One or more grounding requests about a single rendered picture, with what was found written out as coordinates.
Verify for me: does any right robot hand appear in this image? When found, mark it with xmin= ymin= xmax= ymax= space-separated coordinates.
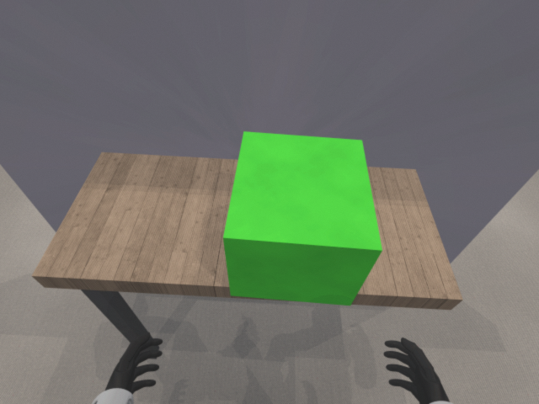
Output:
xmin=384 ymin=338 xmax=450 ymax=404

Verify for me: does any left robot hand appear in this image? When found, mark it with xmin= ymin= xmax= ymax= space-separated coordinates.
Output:
xmin=105 ymin=332 xmax=163 ymax=394

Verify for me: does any table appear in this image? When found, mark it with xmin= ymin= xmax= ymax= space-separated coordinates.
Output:
xmin=32 ymin=152 xmax=463 ymax=359

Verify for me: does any carton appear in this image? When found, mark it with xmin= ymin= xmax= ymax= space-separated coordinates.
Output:
xmin=223 ymin=131 xmax=382 ymax=306

